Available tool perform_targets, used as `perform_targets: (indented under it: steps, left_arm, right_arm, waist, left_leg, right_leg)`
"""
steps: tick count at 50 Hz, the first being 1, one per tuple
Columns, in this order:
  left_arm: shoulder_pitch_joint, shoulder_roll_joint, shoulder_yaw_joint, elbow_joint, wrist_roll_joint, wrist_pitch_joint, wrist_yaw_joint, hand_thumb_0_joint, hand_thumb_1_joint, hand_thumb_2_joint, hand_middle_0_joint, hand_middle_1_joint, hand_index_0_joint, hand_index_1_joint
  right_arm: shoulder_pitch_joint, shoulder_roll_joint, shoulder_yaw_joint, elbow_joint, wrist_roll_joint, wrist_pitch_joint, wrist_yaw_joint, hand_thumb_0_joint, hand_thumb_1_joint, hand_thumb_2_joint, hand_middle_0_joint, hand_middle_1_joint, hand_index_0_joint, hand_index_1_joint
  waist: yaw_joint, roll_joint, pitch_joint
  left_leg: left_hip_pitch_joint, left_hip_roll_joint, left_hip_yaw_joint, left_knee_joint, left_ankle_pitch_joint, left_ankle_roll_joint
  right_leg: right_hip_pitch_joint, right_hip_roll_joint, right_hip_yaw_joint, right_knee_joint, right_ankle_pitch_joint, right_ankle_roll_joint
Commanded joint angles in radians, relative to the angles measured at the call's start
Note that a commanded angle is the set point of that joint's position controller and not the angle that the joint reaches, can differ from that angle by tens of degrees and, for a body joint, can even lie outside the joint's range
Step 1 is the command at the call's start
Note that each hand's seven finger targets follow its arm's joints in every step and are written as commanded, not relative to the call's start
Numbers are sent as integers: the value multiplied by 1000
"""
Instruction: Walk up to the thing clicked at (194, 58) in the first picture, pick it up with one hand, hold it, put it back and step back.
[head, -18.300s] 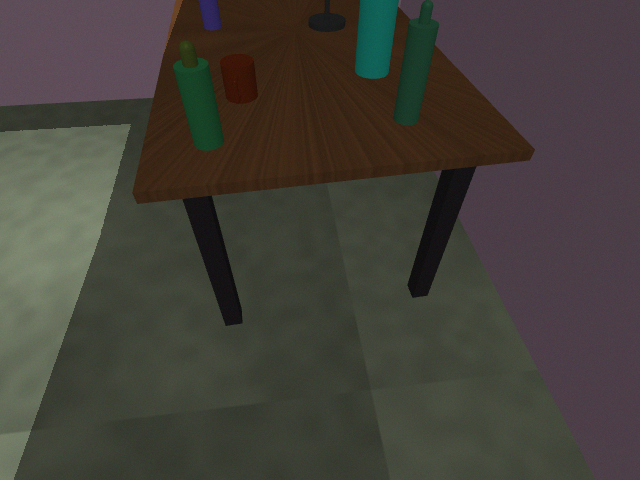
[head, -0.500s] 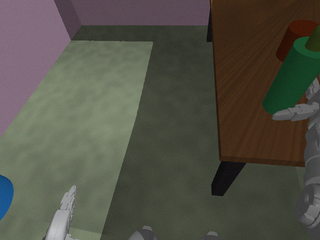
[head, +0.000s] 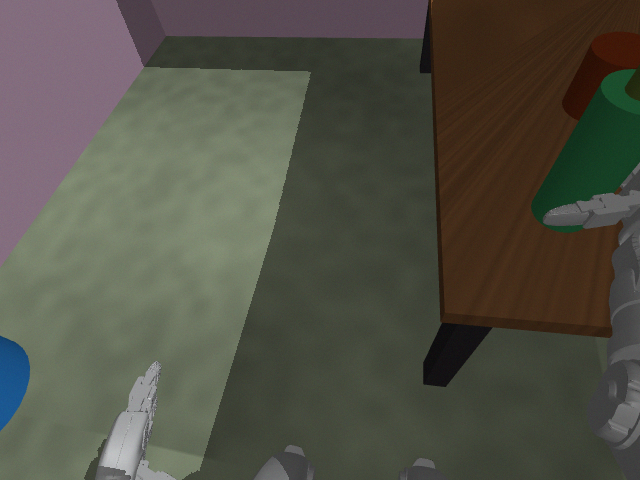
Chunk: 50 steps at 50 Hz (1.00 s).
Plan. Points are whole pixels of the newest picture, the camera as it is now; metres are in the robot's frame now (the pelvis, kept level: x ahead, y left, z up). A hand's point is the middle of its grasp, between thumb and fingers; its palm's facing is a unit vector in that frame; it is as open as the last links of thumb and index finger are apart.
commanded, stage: close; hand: right
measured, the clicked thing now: (605, 146) +0.50 -0.25 +0.13
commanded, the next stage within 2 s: settle in 0.46 s
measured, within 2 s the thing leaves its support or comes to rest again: leaves its support in 1.16 s
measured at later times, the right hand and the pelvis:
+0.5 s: hand (597, 172) +0.49 -0.25 +0.10, palm faces +0.23 +0.97 +0.01, open 9.9 cm; pelvis +0.01 +0.00 +0.00, yaw +0 degrees
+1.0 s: hand (595, 172) +0.49 -0.25 +0.10, palm faces +0.24 +0.97 +0.00, open 9.9 cm; pelvis +0.02 +0.00 +0.02, yaw +0 degrees
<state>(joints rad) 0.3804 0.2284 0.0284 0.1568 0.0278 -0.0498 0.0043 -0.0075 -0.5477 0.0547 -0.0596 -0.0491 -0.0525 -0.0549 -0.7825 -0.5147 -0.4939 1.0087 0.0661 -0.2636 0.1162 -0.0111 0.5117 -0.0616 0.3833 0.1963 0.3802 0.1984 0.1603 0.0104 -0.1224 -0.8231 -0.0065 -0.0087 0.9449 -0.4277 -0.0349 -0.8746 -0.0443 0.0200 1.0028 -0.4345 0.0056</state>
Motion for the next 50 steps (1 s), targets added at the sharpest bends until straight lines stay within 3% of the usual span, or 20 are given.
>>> perform_targets:
  steps: [1, 5, 8, 10, 13, 14, 16, 19, 22, 24, 27, 30, 33, 36, 38, 41, 44, 47, 48, 50]
  left_arm:
    - [31, 175, 103, -101, -12, -48, 16, 0, -568, 66, -44, -48, -39, -53]
    - [-73, 176, 100, -201, -10, -60, 19, 0, -559, 59, -44, -47, -43, -48]
    - [-2, 127, 60, -139, -11, -51, 1, 0, -543, 50, -45, -51, -48, -48]
    - [-31, 185, 104, -241, -13, -52, 11, 0, -546, 47, -46, -48, -49, -45]
    - [106, 132, 82, -56, -14, -27, -3, 0, -540, 43, -48, -52, -53, -47]
    - [54, 126, 74, -83, -17, -33, -1, 0, -536, 39, -49, -52, -54, -46]
    - [-63, 188, 120, -240, -15, -57, 11, 0, -550, 48, -50, -48, -51, -47]
    - [92, 127, 72, -67, -14, -36, -5, 0, -529, 37, -49, -53, -55, -46]
    - [-37, 185, 118, -227, -10, -48, 7, 0, -531, 35, -46, -49, -52, -42]
    - [67, 170, 113, -127, -12, -32, -1, 0, -518, 27, -45, -52, -54, -41]
    - [-80, 171, 97, -279, -21, -47, 4, 0, -562, 52, -64, -56, -62, -58]
    - [68, 145, 80, -115, -21, -25, 0, 0, -532, 36, -49, -49, -54, -43]
    - [-66, 171, 92, -262, -22, -43, 13, 0, -550, 49, -62, -53, -60, -55]
    - [84, 114, 51, -62, -18, -25, 0, 0, -542, 47, -61, -58, -62, -56]
    - [-52, 155, 75, -217, -23, -46, 9, 0, -544, 46, -61, -56, -63, -55]
    - [72, 161, 95, -77, -18, -28, 7, 0, -542, 50, -60, -59, -61, -58]
    - [-94, 237, 146, -217, -24, -44, 20, 0, -554, 56, -60, -55, -58, -57]
    - [-10, 133, 69, -21, -24, -23, 8, 0, -556, 62, -57, -54, -54, -58]
    - [-81, 135, 62, -61, -27, -34, 12, 0, -551, 56, -59, -54, -57, -56]
    - [-178, 204, 95, -215, -26, -51, 30, 0, -554, 58, -60, -51, -57, -54]
  right_arm:
    - [-400, -201, 36, -66, 19, -50, -1, 0, 391, -214, 677, 433, 672, 434]
    - [-525, -315, -28, -214, 3, -83, -16, 0, 396, -239, 776, 496, 774, 498]
    - [-308, -134, 51, 1, 18, -73, 9, 0, 311, -341, 838, 587, 838, 588]
    - [-443, -339, -42, -234, 5, -102, 4, 0, 218, -427, 893, 662, 894, 664]
    - [-295, -164, 27, -35, 32, -73, 27, 0, 112, -564, 977, 786, 980, 787]
    - [-344, -197, 10, -76, 35, -81, 24, 0, 81, -591, 1003, 814, 1006, 815]
    - [-516, -326, -40, -319, 29, -117, 15, 0, 9, -636, 1049, 855, 1050, 856]
    - [-185, -86, 70, 48, 28, -73, 45, 0, -169, -798, 1130, 988, 1130, 990]
    - [-427, -321, -42, -242, 17, -114, 33, 0, -263, -936, 1189, 1106, 1192, 1107]
    - [-245, -169, 14, -11, 29, -70, 52, 0, -320, -1052, 1269, 1221, 1275, 1222]
    - [-445, -300, -48, -260, 36, -98, 40, 0, -346, -1198, 1207, 1289, 1233, 1290]
    - [-275, -178, 6, -23, 45, -62, 50, 0, -381, -1109, 1326, 1279, 1334, 1280]
    - [-477, -352, -59, -273, 28, -108, 40, 0, -278, -1183, 1227, 1299, 1256, 1300]
    - [-324, -193, 6, -85, 50, -72, 51, 0, -241, -1195, 1240, 1318, 1273, 1319]
    - [-514, -333, -42, -341, 44, -96, 33, 0, -240, -1190, 1228, 1309, 1261, 1310]
    - [-388, -226, 7, -211, 48, -58, 33, 0, -213, -1234, 1229, 1345, 1268, 1346]
    - [-563, -380, -55, -458, 49, -85, 9, 0, -225, -1210, 1217, 1319, 1254, 1320]
    - [-407, -181, 37, -194, 63, -50, 11, 0, -200, -1220, 1220, 1332, 1260, 1333]
    - [-484, -199, 30, -254, 67, -66, 6, 0, -210, -1221, 1205, 1324, 1244, 1325]
    - [-623, -437, -69, -474, 44, -98, -12, 0, -207, -1191, 1198, 1300, 1236, 1301]
  waist:
    - [4, -137, -372]
    - [-31, -170, -510]
    - [-12, -105, -358]
    - [-27, -146, -575]
    - [-3, -121, -293]
    - [7, -102, -296]
    - [-4, -168, -540]
    - [7, -101, -248]
    - [-19, -193, -553]
    - [5, -103, -348]
    - [-15, -139, -561]
    - [7, -63, -321]
    - [-22, -157, -550]
    - [-22, -172, -322]
    - [-37, -224, -553]
    - [-25, -190, -433]
    - [-44, -247, -654]
    - [-28, -145, -369]
    - [-19, -102, -402]
    - [-55, -175, -662]
  left_leg:
    - [113, -39, 56, -121, 263, 49]
    - [176, -32, 35, -114, 298, 48]
    - [151, -41, 52, -116, 293, 49]
    - [231, -35, 39, -107, 391, 43]
    - [122, -38, 46, -118, 330, 46]
    - [122, -32, 39, -119, 322, 41]
    - [187, -27, 29, -109, 364, 41]
    - [89, -36, 48, -111, 293, 47]
    - [176, -29, 33, -93, 370, 44]
    - [127, -33, 40, -106, 341, 41]
    - [234, -23, 26, -110, 388, 33]
    - [174, -33, 42, -123, 339, 37]
    - [237, -23, 27, -115, 365, 39]
    - [144, -32, 38, -123, 299, 50]
    - [214, -27, 29, -122, 348, 48]
    - [187, -35, 43, -132, 363, 47]
    - [236, -34, 47, -134, 406, 48]
    - [211, -41, 52, -166, 365, 48]
    - [227, -39, 48, -176, 362, 42]
    - [331, -30, 34, -170, 438, 42]
  right_leg:
    - [380, 14, 20, -141, 356, -5]
    - [390, 13, 6, -131, 326, -14]
    - [331, 18, 10, -143, 336, -10]
    - [443, 15, 3, -119, 452, -12]
    - [346, 21, 2, -141, 400, -11]
    - [315, 19, 3, -136, 363, -17]
    - [440, 16, 1, -118, 405, -18]
    - [317, 18, 5, -132, 366, -10]
    - [446, 12, 4, -108, 454, -9]
    - [342, 19, 1, -114, 382, -16]
    - [412, 17, 0, -109, 396, -23]
    - [304, 24, 2, -132, 340, -23]
    - [417, 19, -2, -124, 386, -19]
    - [348, 26, -5, -151, 337, -11]
    - [467, 20, -3, -141, 405, -10]
    - [460, 22, -1, -151, 444, -7]
    - [623, 7, 15, -150, 612, 3]
    - [475, 20, 9, -181, 519, -6]
    - [459, 19, 10, -180, 476, -15]
    - [596, 24, -3, -171, 527, -19]
